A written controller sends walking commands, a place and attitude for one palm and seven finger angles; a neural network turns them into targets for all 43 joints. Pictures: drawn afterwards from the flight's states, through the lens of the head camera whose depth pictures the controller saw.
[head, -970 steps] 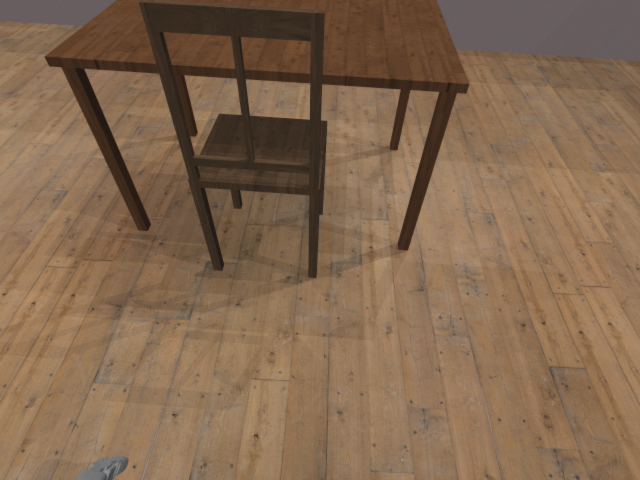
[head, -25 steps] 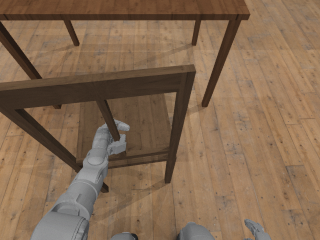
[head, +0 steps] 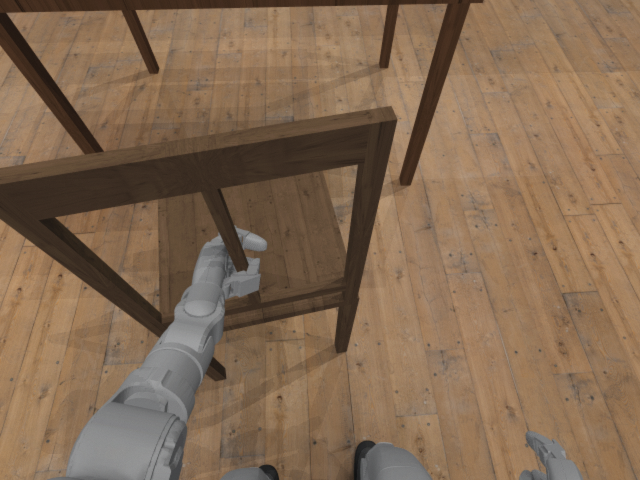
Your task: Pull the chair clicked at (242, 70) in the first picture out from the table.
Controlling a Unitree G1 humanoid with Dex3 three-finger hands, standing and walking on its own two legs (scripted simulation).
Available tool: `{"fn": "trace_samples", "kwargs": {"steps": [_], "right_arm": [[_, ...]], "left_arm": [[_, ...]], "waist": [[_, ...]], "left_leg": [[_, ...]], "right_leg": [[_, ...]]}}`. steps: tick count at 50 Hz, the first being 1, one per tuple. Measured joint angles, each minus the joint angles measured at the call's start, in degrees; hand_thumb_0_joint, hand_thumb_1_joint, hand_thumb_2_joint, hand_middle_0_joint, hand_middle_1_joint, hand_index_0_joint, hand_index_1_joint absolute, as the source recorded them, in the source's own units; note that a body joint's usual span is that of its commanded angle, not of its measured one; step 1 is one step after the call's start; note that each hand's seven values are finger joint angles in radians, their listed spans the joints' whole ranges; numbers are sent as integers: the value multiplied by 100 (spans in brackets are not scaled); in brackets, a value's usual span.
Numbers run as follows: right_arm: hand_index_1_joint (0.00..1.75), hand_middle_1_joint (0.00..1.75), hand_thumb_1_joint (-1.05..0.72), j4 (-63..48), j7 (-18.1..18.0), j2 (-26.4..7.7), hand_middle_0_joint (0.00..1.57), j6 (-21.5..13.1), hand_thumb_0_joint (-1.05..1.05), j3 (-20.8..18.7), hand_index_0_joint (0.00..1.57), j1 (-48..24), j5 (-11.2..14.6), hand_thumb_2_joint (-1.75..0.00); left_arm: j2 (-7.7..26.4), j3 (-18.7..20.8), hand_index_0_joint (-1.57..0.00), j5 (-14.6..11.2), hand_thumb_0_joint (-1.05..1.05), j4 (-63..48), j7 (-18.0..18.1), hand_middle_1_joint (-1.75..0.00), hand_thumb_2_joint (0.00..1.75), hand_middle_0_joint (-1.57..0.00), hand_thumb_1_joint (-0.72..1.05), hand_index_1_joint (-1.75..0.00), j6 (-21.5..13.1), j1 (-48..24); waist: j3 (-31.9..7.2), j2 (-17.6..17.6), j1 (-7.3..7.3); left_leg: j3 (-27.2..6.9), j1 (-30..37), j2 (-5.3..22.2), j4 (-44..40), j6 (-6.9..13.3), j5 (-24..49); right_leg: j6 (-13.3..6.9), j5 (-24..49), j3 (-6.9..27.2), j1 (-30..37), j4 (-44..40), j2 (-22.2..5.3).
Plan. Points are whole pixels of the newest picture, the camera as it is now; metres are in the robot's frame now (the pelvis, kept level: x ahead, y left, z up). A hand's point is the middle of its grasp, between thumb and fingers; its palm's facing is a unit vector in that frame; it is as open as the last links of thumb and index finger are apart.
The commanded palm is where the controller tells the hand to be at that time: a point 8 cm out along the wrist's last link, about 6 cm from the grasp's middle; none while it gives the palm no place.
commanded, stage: step backward, pulling the chair out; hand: left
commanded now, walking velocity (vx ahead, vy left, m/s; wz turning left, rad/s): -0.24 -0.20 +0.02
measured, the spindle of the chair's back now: (238, 256) +0.41 +0.12 -0.05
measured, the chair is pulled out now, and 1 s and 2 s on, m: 0.50 0.69 0.69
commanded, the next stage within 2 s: stop walking, hand still on the chair in 0.06 s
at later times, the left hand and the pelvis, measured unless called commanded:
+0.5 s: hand (256, 367) +0.25 +0.08 -0.06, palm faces -0.01 -0.98 -0.18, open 5.1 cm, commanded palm +0.24 +0.13 -0.04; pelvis -0.07 -0.03 +0.00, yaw +2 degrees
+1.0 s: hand (246, 416) +0.19 +0.09 -0.06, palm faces -0.06 -0.98 -0.18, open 5.1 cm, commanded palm +0.18 +0.14 -0.04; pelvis -0.07 -0.01 +0.01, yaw +0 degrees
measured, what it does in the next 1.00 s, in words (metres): steps on the spot: right foot, then left foot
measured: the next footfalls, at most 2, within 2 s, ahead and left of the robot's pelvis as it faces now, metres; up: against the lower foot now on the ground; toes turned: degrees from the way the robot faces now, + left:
right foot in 0.18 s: +0.01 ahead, -0.14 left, +0.00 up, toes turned -5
left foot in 0.44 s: -0.07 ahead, +0.10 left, +0.00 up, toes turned +3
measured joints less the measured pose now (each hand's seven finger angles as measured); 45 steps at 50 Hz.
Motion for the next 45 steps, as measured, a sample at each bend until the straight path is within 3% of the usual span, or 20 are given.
{"fn": "trace_samples", "kwargs": {"steps": [2,5,8,9,11,12,16,19,23,25,35,45], "right_arm": [[30,29,-91,-135,96,176,20,28,1,38,20,70,-96,-90],[30,29,-91,-261,252,426,20,31,1,130,20,179,-171,-90],[30,29,-90,-250,338,648,20,25,1,271,20,293,-134,-90],[30,29,-90,-215,352,698,20,18,1,317,20,309,-114,-90],[30,30,-90,-177,362,711,20,48,1,380,20,252,-75,-90],[30,30,-90,-170,333,715,20,54,1,379,21,247,-34,-90],[30,30,-91,-67,201,578,21,46,1,346,21,307,8,-90],[30,30,-91,17,137,364,21,-5,1,288,21,394,-34,-90],[30,30,-91,81,35,134,20,-27,1,147,20,398,-83,-90],[30,29,-91,65,19,144,20,21,1,101,20,301,-79,-90],[30,29,-91,-250,65,436,20,74,1,260,20,224,-97,-90],[30,30,-90,-151,78,678,20,82,1,441,20,448,-124,-90]], "left_arm": [[62,-32,-50,7,3,-107,-29,-116,78,-20,74,-145,30,106],[79,58,-50,-34,3,-134,-65,-115,78,-20,75,-145,27,261],[99,142,-50,-95,3,-80,-146,-114,79,-21,74,-145,-75,379],[103,188,-50,-114,3,-55,-162,-114,79,-22,74,-145,-114,392],[81,311,-50,-145,3,-234,-165,-112,80,-24,73,-145,-64,524],[69,361,-50,-166,3,-299,-188,-112,80,-25,72,-145,-81,627],[-58,376,-50,-150,4,-482,-134,-111,80,-25,72,-145,-49,960],[-206,297,-50,-48,4,-564,-101,-112,81,-25,72,-145,28,1166],[-330,24,-50,30,4,-749,-48,-117,81,-24,72,-145,174,1330],[-319,-70,-50,7,4,-807,-21,-118,80,-22,72,-145,254,1378],[-334,-353,-50,44,3,-909,-3,-118,79,-20,73,-145,248,1945],[-395,-498,-50,107,3,-1277,-7,-120,81,-22,72,-145,126,2495]], "waist": [[-24,-101,65],[-67,24,107],[-104,185,204],[-98,255,255],[78,578,174],[97,641,127],[-74,517,87],[-292,475,15],[-447,461,-18],[-398,283,77],[-747,185,185],[-960,304,290]], "left_leg": [[63,1,25,1,5,26],[41,-72,183,20,-37,121],[7,-213,337,173,-146,133],[-8,-283,404,294,-194,101],[-166,-370,626,525,-190,65],[-243,-446,606,705,-130,-138],[-374,-598,94,1747,43,-1051],[-251,-274,-57,1461,122,-1015],[-128,500,-38,140,120,-434],[-20,673,-133,-59,116,-371],[143,780,-123,-217,202,-186],[213,745,-134,-342,240,-144]], "right_leg": [[-9,-519,88,-50,307,58],[-49,-1034,72,-27,772,205],[-42,-838,46,339,327,248],[-63,-470,1,455,49,267],[-169,-184,-163,601,-160,490],[-218,-183,-197,593,-175,518],[-281,-224,-160,442,-102,325],[-249,-223,-254,385,-72,190],[-174,-260,-415,381,38,116],[-142,-193,-310,453,-5,37],[-79,169,-161,632,-445,93],[-45,256,-94,586,-599,101]]}}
